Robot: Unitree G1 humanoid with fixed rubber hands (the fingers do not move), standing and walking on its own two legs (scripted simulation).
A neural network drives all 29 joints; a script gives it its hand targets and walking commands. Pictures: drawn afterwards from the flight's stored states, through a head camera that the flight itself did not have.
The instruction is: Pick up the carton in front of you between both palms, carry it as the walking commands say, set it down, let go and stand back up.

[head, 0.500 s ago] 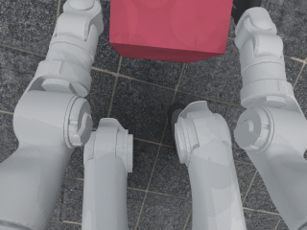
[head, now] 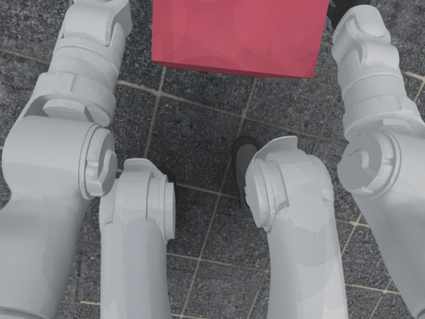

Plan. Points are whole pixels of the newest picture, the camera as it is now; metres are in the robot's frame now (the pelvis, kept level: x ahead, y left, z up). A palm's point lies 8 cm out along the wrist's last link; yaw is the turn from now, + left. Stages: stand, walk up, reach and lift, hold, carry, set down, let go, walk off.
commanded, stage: set down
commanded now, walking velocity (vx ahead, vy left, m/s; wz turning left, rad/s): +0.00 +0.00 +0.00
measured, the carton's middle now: (229, 7) +0.52 -0.10 -0.25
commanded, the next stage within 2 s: let go in 1.22 s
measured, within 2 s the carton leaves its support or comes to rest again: neither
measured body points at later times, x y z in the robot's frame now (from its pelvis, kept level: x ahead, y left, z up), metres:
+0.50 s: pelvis +0.00 -0.01 +0.04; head +0.34 -0.06 +0.33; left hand +0.60 +0.06 -0.08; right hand +0.51 -0.31 -0.08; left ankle +0.09 +0.10 -0.34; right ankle +0.13 -0.13 -0.34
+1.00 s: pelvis +0.02 -0.01 +0.17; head +0.34 -0.04 +0.48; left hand +0.60 +0.07 +0.06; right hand +0.51 -0.32 +0.07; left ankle +0.09 +0.10 -0.34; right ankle +0.13 -0.13 -0.34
